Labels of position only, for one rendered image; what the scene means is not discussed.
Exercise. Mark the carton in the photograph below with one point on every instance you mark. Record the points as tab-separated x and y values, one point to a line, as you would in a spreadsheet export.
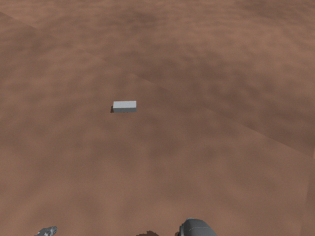
124	106

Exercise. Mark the left robot hand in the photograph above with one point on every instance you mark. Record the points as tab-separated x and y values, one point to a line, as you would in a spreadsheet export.
50	231

